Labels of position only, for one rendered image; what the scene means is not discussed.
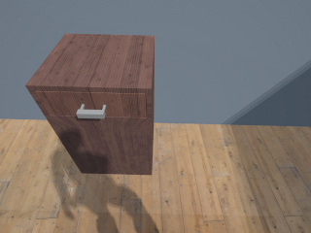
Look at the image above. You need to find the cabinet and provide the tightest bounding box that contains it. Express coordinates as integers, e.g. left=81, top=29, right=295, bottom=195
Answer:
left=25, top=33, right=155, bottom=176

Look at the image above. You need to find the drawer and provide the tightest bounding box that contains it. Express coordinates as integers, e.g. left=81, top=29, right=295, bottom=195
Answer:
left=35, top=90, right=147, bottom=117

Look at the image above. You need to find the handle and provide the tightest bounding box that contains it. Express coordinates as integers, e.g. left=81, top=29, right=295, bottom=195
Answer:
left=76, top=104, right=107, bottom=119

